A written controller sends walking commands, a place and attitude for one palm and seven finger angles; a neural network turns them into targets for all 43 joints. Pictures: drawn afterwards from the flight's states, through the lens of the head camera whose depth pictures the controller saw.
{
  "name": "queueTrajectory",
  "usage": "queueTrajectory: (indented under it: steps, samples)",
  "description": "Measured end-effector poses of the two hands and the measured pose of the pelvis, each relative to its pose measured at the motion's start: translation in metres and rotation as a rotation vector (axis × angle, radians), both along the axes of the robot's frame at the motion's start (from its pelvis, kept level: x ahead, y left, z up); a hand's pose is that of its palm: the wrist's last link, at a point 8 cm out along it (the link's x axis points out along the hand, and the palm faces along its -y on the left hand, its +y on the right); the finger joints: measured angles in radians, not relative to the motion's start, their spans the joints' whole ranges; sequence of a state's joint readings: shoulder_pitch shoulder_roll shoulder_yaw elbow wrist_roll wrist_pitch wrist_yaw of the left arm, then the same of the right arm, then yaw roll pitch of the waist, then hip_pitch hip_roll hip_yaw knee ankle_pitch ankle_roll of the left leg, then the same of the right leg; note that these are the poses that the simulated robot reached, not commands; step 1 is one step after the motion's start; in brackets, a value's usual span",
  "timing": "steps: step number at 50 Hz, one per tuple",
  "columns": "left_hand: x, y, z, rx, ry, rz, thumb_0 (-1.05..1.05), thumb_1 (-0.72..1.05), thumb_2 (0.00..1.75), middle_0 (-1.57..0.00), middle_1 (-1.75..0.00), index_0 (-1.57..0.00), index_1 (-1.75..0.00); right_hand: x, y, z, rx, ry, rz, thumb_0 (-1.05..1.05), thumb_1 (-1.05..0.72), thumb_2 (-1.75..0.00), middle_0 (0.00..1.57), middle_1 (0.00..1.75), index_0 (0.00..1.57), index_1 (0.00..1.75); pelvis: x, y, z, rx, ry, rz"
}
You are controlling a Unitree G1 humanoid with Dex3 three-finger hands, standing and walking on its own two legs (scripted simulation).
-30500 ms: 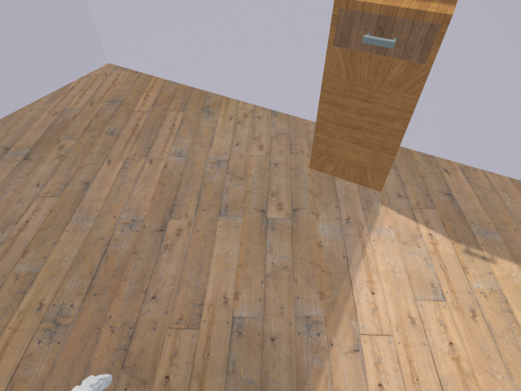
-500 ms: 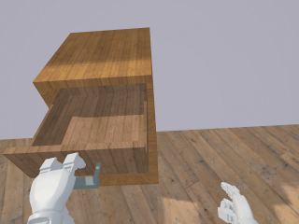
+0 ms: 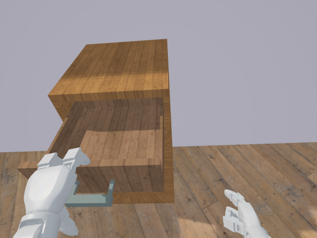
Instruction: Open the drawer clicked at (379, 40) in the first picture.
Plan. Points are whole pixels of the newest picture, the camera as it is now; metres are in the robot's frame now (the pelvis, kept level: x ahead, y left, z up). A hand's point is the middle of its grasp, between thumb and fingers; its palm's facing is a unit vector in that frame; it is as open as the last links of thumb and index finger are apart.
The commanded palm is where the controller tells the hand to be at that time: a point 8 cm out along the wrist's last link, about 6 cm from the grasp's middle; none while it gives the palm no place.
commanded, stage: lift the hand off the handle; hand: left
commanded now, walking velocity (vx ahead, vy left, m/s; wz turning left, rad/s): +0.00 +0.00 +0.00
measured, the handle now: (91, 192) +0.21 +0.23 +0.01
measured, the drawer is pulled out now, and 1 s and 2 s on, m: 0.27 0.27 0.27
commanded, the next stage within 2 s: draw the hand back to the body in 0.48 s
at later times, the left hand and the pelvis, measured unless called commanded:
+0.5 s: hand (57, 178) +0.17 +0.23 +0.16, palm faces +0.16 -0.12 -0.98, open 13.9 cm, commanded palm +0.13 +0.22 +0.21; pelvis -0.02 -0.01 +0.01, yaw +1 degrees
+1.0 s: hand (51, 187) +0.16 +0.24 +0.14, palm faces +0.10 -0.12 -0.99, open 13.9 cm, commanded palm +0.12 +0.24 +0.21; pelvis -0.02 -0.01 +0.01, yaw +2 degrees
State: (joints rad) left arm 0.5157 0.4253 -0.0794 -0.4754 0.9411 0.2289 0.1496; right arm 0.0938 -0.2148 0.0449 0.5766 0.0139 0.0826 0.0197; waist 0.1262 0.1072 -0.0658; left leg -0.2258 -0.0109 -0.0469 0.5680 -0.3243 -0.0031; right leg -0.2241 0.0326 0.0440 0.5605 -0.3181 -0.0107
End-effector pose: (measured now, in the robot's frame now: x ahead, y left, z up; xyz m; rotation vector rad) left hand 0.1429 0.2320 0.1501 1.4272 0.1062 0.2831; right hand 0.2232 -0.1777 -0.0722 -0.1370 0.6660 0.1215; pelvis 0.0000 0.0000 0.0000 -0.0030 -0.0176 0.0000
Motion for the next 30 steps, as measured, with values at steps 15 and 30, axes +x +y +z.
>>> queueTrajectory:
  steps: [15, 30]
  samples:
    - [0.0, -0.008, 0.04, 0.01, -0.049, -0.073, 0.0, -0.49, 0.3, -0.32, -1.2, -0.32, -1.2, -0.001, -0.016, 0.014, -0.044, -0.025, -0.016, 0.01, -0.91, -0.9, 0.2, 0.3, 0.2, 0.3, -0.01, -0.004, 0.006, 0.0, -0.041, 0.009]
    - [-0.003, -0.006, 0.044, -0.014, 0.026, -0.062, 0.0, -0.49, 0.3, -0.32, -1.2, -0.32, -1.2, -0.014, -0.012, 0.01, -0.016, -0.025, 0.001, 0.01, -0.91, -0.9, 0.2, 0.3, 0.2, 0.3, -0.024, -0.009, 0.008, 0.005, -0.058, 0.017]
